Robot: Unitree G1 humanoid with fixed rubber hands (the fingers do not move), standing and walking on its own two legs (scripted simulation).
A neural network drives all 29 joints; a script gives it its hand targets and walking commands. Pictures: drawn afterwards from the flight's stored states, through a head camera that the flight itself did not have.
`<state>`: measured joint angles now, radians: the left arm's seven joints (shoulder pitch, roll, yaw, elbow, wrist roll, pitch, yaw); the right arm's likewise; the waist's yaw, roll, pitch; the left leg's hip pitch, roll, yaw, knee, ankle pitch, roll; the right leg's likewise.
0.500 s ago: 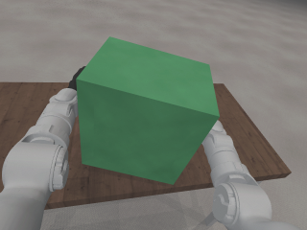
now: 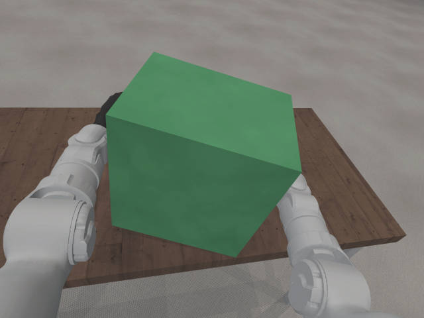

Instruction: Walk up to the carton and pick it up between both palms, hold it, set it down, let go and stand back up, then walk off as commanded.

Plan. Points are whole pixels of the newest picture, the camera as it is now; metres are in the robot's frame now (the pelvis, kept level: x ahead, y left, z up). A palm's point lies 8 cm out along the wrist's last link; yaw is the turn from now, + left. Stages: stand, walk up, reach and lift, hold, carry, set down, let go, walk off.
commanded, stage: set down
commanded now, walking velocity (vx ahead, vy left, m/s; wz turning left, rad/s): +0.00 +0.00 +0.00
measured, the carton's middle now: (197, 162) +0.40 -0.03 +0.09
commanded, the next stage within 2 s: none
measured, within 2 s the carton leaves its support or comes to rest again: rests again in 1.40 s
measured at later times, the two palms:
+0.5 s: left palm (103, 133) +0.46 +0.15 +0.13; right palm (284, 174) +0.36 -0.20 +0.09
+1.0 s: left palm (105, 145) +0.46 +0.16 +0.09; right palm (283, 178) +0.37 -0.21 +0.07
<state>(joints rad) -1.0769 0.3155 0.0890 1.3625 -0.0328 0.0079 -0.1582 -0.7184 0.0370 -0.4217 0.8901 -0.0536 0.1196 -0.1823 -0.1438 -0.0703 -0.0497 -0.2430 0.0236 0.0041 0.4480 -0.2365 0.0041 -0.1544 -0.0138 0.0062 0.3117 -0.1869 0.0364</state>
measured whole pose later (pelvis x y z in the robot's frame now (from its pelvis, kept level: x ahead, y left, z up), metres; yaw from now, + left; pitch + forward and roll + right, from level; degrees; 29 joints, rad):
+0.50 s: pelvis +0.00 +0.00 +0.00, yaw +0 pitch +2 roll -2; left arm -1.05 0.31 0.23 1.31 0.09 0.01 -0.20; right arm -0.71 0.09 -0.51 0.89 -0.14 0.01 -0.17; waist -0.14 -0.09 -0.03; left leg -0.24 0.02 0.00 0.45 -0.24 0.00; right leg -0.15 -0.01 0.01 0.31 -0.19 0.04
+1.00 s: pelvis +0.00 +0.00 +0.00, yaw +0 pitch +3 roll -2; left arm -0.99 0.34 0.07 1.25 -0.04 0.01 -0.11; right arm -0.71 0.03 -0.37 0.92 -0.12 -0.08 -0.21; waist -0.14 -0.05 0.04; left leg -0.26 0.02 0.00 0.45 -0.24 0.00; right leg -0.17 -0.01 0.01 0.31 -0.19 0.04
